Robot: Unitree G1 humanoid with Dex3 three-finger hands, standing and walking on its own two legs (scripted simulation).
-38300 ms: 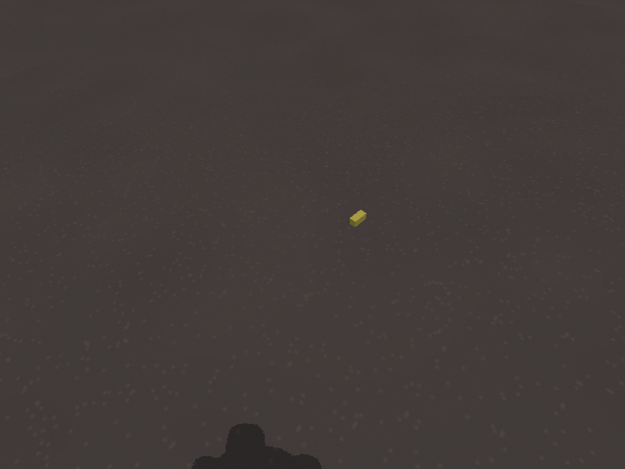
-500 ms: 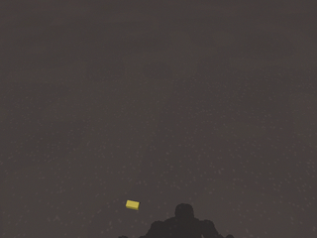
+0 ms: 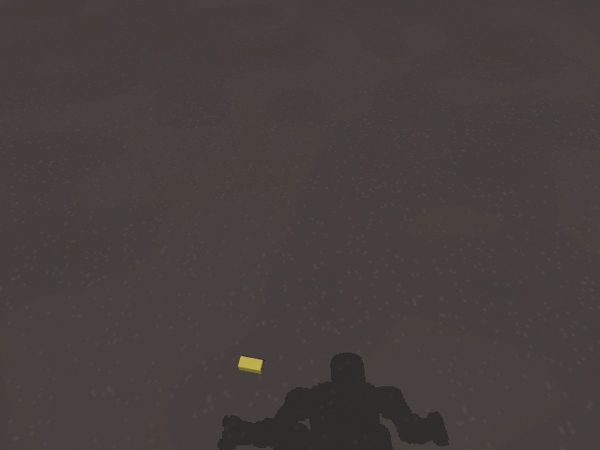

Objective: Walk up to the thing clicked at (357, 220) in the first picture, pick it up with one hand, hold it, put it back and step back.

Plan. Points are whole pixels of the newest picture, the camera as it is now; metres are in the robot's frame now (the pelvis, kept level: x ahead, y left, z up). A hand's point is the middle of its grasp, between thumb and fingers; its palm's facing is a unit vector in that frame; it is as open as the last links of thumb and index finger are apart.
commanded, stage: step back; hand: left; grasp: from above
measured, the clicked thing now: (251, 365) +0.49 +0.20 -0.76
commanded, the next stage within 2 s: none
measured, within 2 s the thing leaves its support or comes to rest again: neither
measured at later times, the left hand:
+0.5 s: hand out of the picture +0.05 +0.33 -0.18, palm faces -0.08 -0.93 -0.36, open 7.4 cm
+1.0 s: hand out of the picture -0.05 +0.33 -0.16, palm faces -0.02 -0.92 -0.39, open 7.4 cm
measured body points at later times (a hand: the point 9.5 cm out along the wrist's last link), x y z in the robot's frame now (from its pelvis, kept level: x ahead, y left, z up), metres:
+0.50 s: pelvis -0.06 +0.07 -0.01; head +0.02 +0.09 +0.43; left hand +0.06 +0.37 -0.15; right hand +0.02 -0.24 -0.12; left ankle -0.02 +0.14 -0.74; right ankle -0.11 -0.08 -0.68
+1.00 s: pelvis -0.19 +0.07 -0.02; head -0.12 +0.08 +0.42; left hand -0.05 +0.38 -0.13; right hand -0.11 -0.26 -0.14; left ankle -0.20 +0.18 -0.75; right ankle -0.13 -0.06 -0.74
